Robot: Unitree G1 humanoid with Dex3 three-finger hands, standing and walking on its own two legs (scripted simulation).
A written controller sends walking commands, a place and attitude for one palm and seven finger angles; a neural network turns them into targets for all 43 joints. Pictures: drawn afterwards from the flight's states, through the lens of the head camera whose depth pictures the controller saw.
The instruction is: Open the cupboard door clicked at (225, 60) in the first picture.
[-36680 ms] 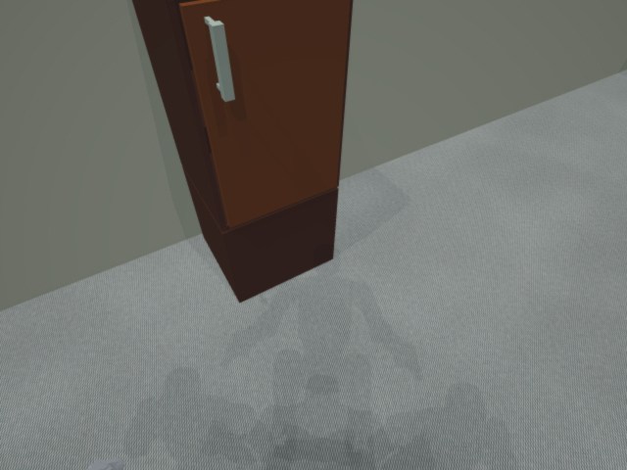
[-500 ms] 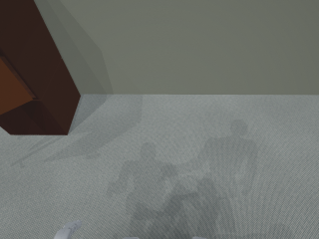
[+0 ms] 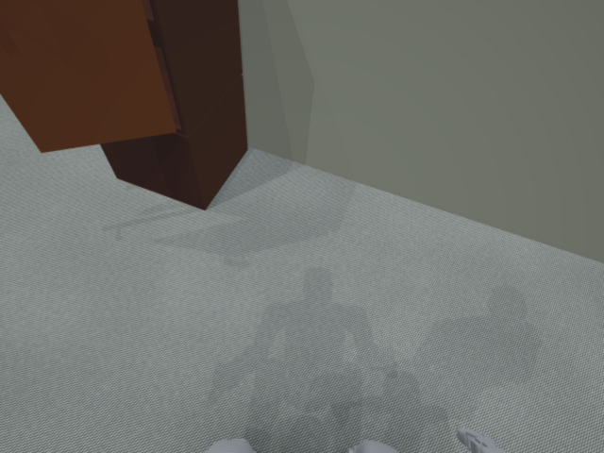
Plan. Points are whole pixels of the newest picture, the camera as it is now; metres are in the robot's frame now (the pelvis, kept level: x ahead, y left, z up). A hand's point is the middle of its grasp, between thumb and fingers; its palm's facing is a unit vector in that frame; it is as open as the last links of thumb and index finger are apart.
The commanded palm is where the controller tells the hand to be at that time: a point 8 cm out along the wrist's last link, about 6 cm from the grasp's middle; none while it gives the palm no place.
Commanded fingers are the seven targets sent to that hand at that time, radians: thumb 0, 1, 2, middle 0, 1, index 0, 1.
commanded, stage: turn to face it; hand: left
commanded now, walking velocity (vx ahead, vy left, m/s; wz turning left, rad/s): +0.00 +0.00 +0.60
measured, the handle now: out of the picture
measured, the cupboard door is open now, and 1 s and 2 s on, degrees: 40 40 40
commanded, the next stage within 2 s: take the last steps up to it in 0.52 s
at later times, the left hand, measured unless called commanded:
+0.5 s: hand out of the picture +0.05 +0.16 -0.13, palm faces +0.26 -0.93 -0.26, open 7.4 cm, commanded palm none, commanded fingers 0.00 0.90 0.90 -0.20 -0.30 -0.20 -0.30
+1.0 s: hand out of the picture +0.03 +0.20 -0.14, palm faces +0.44 -0.87 -0.21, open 7.4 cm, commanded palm none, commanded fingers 0.00 0.90 0.90 -0.20 -0.30 -0.20 -0.30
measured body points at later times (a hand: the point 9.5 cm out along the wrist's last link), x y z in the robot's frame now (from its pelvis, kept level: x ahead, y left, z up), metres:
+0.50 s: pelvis +0.02 -0.05 +0.02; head +0.07 -0.06 +0.46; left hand +0.04 +0.20 -0.11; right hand +0.14 -0.28 -0.14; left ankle -0.04 +0.09 -0.64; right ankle +0.03 -0.15 -0.72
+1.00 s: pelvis +0.05 +0.00 +0.02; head +0.07 +0.00 +0.47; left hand +0.01 +0.25 -0.12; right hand +0.16 -0.20 -0.14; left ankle -0.01 +0.08 -0.72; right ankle +0.13 -0.11 -0.69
